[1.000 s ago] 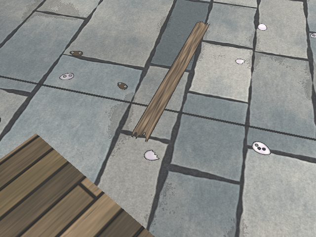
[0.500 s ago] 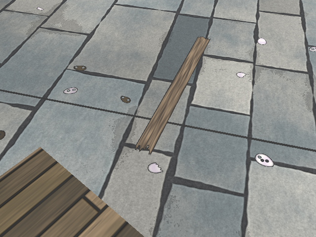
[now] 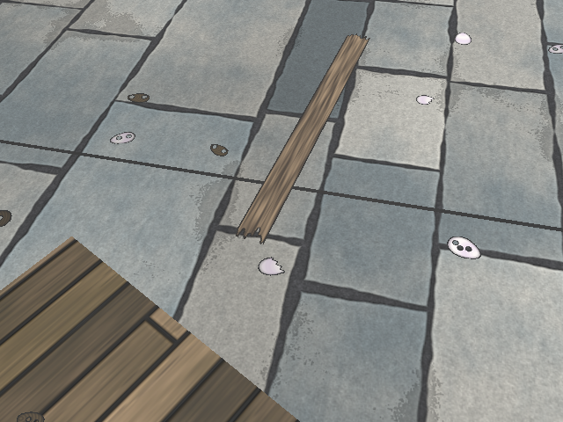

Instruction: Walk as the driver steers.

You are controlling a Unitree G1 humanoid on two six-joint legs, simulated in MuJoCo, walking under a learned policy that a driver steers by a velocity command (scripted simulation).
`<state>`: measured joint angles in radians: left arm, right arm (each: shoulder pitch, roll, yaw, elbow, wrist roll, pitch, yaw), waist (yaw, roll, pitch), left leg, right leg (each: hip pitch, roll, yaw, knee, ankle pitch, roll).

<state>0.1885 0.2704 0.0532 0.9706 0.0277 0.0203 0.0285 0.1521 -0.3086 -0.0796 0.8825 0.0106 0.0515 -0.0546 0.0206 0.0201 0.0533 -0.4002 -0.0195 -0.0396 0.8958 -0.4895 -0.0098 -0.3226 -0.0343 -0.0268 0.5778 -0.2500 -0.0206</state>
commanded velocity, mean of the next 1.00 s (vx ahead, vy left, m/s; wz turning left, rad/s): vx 0.39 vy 0.00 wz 0.00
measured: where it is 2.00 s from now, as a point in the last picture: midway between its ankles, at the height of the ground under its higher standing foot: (322, 254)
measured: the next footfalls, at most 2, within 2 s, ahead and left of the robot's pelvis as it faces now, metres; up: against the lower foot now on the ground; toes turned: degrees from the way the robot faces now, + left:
left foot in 0.24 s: -0.03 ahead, +0.12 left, +0.00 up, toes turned +2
right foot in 0.68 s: +0.32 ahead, -0.14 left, +0.00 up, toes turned -3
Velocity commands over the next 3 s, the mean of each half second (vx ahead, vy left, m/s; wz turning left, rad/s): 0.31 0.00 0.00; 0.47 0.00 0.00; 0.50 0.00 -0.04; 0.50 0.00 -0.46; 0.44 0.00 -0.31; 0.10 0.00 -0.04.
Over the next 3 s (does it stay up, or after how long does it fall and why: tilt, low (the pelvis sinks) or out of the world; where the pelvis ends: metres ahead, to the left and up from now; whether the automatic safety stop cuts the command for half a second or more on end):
stays up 1.26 -0.20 0.00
